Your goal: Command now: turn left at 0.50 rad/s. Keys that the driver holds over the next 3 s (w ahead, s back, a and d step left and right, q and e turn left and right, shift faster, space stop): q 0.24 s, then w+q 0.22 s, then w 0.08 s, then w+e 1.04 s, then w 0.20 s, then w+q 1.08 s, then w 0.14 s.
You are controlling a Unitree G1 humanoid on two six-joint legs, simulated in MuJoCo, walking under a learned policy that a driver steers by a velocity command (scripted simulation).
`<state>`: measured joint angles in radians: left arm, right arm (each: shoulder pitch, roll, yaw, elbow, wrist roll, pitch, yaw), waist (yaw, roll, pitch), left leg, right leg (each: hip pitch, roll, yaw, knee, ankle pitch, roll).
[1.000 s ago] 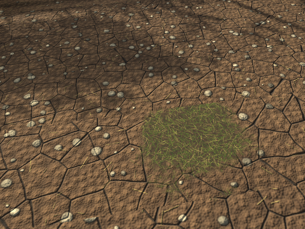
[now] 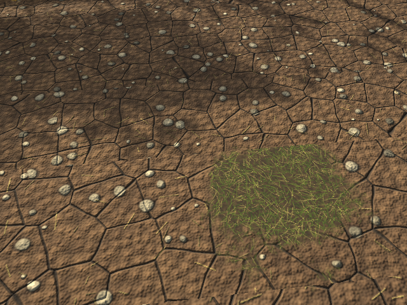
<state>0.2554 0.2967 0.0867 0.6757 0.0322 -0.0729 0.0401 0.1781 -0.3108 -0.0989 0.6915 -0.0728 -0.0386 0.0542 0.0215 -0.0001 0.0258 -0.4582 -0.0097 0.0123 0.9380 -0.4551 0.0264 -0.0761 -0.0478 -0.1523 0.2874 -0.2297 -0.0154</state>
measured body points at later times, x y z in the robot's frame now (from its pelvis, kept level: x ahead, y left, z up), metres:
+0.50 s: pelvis +0.07 +0.06 +0.00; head +0.09 +0.08 +0.45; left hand +0.14 +0.35 -0.10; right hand +0.19 -0.17 -0.12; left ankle +0.02 +0.13 -0.75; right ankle +0.19 -0.08 -0.70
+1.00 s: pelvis +0.32 +0.05 -0.01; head +0.33 +0.05 +0.44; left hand +0.28 +0.28 -0.14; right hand +0.54 -0.13 -0.11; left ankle +0.40 +0.23 -0.69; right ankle +0.30 -0.02 -0.75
